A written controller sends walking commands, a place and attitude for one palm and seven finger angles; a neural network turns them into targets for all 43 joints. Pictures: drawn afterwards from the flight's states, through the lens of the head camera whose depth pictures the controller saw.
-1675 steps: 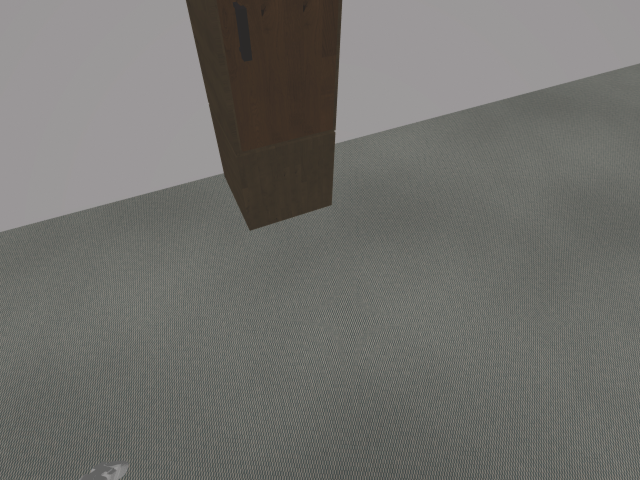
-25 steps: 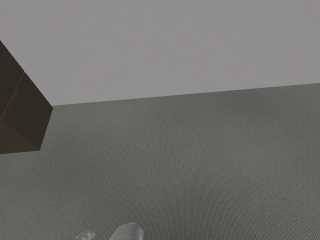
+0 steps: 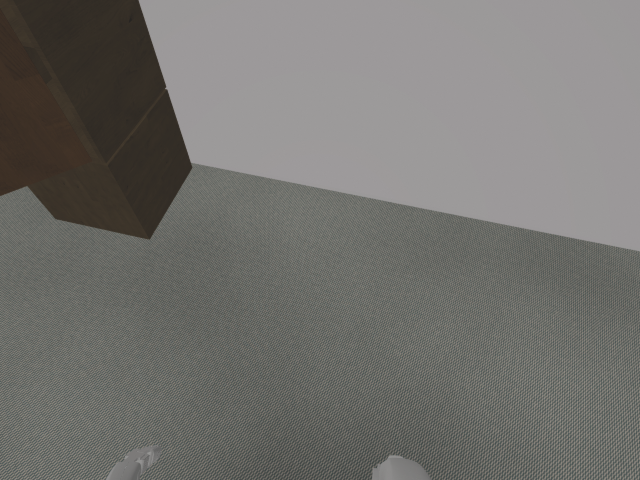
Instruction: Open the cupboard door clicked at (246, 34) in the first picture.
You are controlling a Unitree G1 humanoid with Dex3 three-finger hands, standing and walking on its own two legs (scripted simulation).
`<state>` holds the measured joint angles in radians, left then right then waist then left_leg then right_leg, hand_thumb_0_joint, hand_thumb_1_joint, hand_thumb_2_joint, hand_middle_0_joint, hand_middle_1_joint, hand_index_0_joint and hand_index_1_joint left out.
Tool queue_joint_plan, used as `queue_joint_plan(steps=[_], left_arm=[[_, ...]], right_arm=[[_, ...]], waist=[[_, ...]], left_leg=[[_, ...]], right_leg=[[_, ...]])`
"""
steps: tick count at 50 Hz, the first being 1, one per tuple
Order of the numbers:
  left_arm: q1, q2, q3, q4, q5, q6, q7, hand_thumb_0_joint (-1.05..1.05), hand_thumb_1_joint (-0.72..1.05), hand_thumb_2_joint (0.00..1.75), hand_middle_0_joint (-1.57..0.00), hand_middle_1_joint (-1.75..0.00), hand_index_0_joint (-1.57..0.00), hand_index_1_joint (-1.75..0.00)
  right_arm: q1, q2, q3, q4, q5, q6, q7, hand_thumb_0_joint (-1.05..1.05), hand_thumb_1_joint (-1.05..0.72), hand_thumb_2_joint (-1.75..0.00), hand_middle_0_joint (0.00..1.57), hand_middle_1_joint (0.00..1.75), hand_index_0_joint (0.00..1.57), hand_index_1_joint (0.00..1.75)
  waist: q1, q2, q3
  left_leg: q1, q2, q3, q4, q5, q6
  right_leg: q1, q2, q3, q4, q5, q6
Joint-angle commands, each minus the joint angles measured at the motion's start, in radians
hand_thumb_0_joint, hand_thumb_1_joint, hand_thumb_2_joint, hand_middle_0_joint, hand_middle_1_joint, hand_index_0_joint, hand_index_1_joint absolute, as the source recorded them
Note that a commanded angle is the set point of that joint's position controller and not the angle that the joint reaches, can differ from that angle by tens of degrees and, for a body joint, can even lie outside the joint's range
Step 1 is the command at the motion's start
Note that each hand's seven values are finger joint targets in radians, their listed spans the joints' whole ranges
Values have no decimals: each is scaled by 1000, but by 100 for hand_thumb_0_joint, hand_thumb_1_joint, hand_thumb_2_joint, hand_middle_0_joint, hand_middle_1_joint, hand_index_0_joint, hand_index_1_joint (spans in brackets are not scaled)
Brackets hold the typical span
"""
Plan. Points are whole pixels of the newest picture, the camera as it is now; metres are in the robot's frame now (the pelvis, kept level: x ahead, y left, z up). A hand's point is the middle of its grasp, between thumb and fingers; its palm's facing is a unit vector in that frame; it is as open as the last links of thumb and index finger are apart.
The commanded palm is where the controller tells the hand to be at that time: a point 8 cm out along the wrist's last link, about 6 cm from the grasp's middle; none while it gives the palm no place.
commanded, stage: turn to face it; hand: left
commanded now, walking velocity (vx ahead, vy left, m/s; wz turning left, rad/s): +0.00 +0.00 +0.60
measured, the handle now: out of the picture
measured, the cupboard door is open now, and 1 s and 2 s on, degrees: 48 48 48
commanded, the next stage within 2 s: take the last steps up to it in 1.04 s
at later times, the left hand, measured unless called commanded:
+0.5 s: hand out of the picture +0.00 +0.18 -0.18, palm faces +0.36 -0.90 -0.24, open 7.3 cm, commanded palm none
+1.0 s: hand out of the picture +0.04 +0.20 -0.16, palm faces +0.49 -0.84 -0.22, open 7.3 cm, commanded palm none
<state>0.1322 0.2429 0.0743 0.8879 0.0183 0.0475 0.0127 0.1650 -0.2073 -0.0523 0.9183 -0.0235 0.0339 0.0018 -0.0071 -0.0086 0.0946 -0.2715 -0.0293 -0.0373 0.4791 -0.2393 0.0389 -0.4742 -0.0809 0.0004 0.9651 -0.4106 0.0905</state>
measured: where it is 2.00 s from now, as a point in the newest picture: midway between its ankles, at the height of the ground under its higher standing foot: outside the picture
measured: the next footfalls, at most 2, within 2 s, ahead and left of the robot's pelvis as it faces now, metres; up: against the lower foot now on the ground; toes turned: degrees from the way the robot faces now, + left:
right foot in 0.14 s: +0.04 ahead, -0.15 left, +0.00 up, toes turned +3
left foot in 0.54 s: +0.02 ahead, +0.09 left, +0.00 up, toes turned +27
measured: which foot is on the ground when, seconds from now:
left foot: down 0.00-0.14, up 0.16-0.52, down 0.54-1.00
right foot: up 0.00-0.12, down 0.14-0.54, up 0.56-1.00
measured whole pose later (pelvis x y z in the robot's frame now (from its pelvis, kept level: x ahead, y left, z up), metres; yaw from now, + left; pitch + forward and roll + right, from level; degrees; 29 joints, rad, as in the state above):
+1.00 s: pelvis +0.04 -0.01 +0.00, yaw +29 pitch +2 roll +0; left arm 0.13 0.19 0.05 0.93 0.01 0.03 0.01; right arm 0.21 -0.17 -0.04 0.98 -0.02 0.04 -0.01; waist -0.02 0.01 0.08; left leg -0.25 -0.03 -0.03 0.50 -0.27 0.03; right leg -0.32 -0.04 -0.04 0.68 -0.36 0.06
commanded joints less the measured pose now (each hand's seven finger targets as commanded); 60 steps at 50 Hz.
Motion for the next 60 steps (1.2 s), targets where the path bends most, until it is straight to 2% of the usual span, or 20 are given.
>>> queue_joint_plan(steps=[1, 5, 6, 7, 8, 12, 21, 25, 26, 27, 28, 30, 34, 45, 49, 50, 52, 54, 56, 60], left_arm=[[-8, 63, 9, -90, -8, -27, 3, 0, 90, 90, -20, -30, -20, -30], [111, 102, 21, -67, -9, -53, 13, 0, 90, 90, -20, -30, -20, -30], [152, 178, 38, -57, 5, -63, 22, 0, 90, 90, -20, -30, -20, -30], [145, 226, 37, -60, 11, -61, 24, 0, 90, 90, -20, -30, -20, -30], [120, 190, 28, -65, 3, -64, 28, 0, 90, 90, -20, -30, -20, -30], [20, 97, 3, -88, -3, -62, 26, 0, 90, 90, -20, -30, -20, -30], [158, 159, 29, -34, 11, -59, 21, 0, 90, 90, -20, -30, -20, -30], [133, 173, 38, -29, 2, -56, 10, 0, 90, 90, -20, -30, -20, -30], [126, 145, 34, -51, -7, -52, 4, 0, 90, 90, -20, -30, -20, -30], [84, 69, 8, -98, -12, -48, -2, 0, 90, 90, -20, -30, -20, -30], [21, 90, 5, -102, 2, -27, 14, 0, 90, 90, -20, -30, -20, -30], [6, 81, 9, -69, -3, -26, 10, 0, 90, 90, -20, -30, -20, -30], [97, 71, 11, -6, 1, -17, -1, 0, 90, 90, -20, -30, -20, -30], [22, 36, -6, -21, -6, -22, 2, 0, 90, 90, -20, -30, -20, -30], [108, 33, -2, 8, -12, -40, 8, 0, 90, 90, -20, -30, -20, -30], [136, 63, 4, 19, -8, -52, 12, 0, 90, 90, -20, -30, -20, -30], [161, 170, 16, 30, 8, -65, 20, 0, 90, 90, -20, -30, -20, -30], [136, 127, 4, 31, -1, -70, 24, 0, 90, 90, -20, -30, -20, -30], [101, 86, -3, 22, -4, -68, 26, 0, 90, 90, -20, -30, -20, -30], [157, 63, 5, 44, 3, -83, 23, 0, 90, 90, -20, -30, -20, -30]], right_arm=[[23, -218, -67, -56, -6, -10, -9, 0, -90, -90, 20, 30, 20, 30], [-14, -190, -72, -71, 9, -5, -6, 0, -90, -90, 20, 30, 20, 30], [7, -127, -65, -81, 19, -7, 1, 0, -90, -90, 20, 30, 20, 30], [1, -114, -63, -98, 15, -7, 4, 0, -90, -90, 20, 30, 20, 30], [1, -144, -67, -80, 6, 8, 4, 0, -90, -90, 20, 30, 20, 30], [-4, -99, -51, -40, 6, 28, 24, 0, -90, -90, 20, 30, 20, 30], [-120, -63, -27, -67, 14, 19, 34, 0, -90, -90, 20, 30, 20, 30], [-17, -106, -35, -55, 8, 0, 29, 0, -90, -90, 20, 30, 20, 30], [63, -195, -55, -43, 0, -10, 24, 0, -90, -90, 20, 30, 20, 30], [146, -313, -85, -35, -3, -12, 15, 0, -90, -90, 20, 30, 20, 30], [182, -312, -80, -7, 6, -8, 3, 0, -90, -90, 20, 30, 20, 30], [83, -250, -64, -41, 2, -14, -19, 0, -90, -90, 20, 30, 20, 30], [5, -187, -34, -50, 5, -32, -24, 0, -90, -90, 20, 30, 20, 30], [56, -174, -35, -2, -5, -21, -23, 0, -90, -90, 20, 30, 20, 30], [30, -157, -38, 5, 3, -17, -23, 0, -90, -90, 20, 30, 20, 30], [34, -136, -35, 6, 10, -19, -19, 0, -90, -90, 20, 30, 20, 30], [54, -57, -22, -11, 19, -17, -8, 0, -90, -90, 20, 30, 20, 30], [12, -84, -33, 12, 10, 7, -14, 0, -90, -90, 20, 30, 20, 30], [26, -68, -29, 42, 13, 13, -7, 0, -90, -90, 20, 30, 20, 30], [15, -41, -23, 56, 6, 11, 5, 0, -90, -90, 20, 30, 20, 30]], waist=[[-17, 177, -154], [48, 97, -185], [61, -141, -229], [61, -276, -191], [47, -247, -164], [-14, -182, -87], [51, -212, -99], [-18, -130, -166], [-67, 54, -236], [-110, 334, -256], [-120, 237, -272], [-74, 186, -205], [-1, 130, -161], [-17, 160, -125], [28, 138, -156], [39, 81, -162], [43, -225, -160], [39, -254, -107], [13, -151, -93], [33, -143, -80]], left_leg=[[100, 228, -274, -84, 412, 124], [-72, 144, -272, 48, 298, 41], [-262, 33, -144, 225, -20, -30], [-339, -61, -6, 482, -400, -81], [-312, 2, -53, 661, -368, -76], [-328, 55, 15, 757, -172, -108], [-204, 42, 138, 328, -216, -89], [78, 20, 157, 18, -9, -54], [282, 169, -20, -46, 246, 14], [377, 447, -384, -82, 675, 181], [330, 470, -364, -90, 631, 207], [222, 380, -277, -99, 498, 181], [189, 273, -102, -111, 602, 125], [127, 260, -183, -103, 513, 136], [51, 211, -197, -32, 419, 89], [-18, 170, -174, 17, 313, 44], [-222, -31, 23, 348, -325, -58], [-255, 14, -18, 602, -346, -66], [-272, 33, -4, 685, -238, -80], [-286, 57, 30, 605, -170, -94]], right_leg=[[69, 48, -24, -176, -17, -12], [402, 34, -12, -569, 227, -32], [585, -198, 195, -658, 321, -97], [519, -420, 341, -659, 486, -220], [396, -406, 297, -653, 468, -256], [351, -237, 4, -605, 623, -192], [450, -284, -111, -521, 784, -192], [333, -266, -180, -325, 689, -122], [148, -199, -225, -131, 441, -61], [-109, -54, -191, 111, -265, -2], [-122, -54, -43, 198, -278, -21], [-139, -57, 4, 250, -140, -18], [-84, -40, -5, 204, 18, -7], [82, 30, -44, -153, -22, -19], [292, 52, -60, -458, 164, -41], [404, 9, -24, -568, 272, -51], [489, -360, 260, -634, 546, -224], [402, -319, 221, -623, 732, -269], [418, -244, 74, -590, 801, -241], [439, -250, 35, -646, 599, -212]])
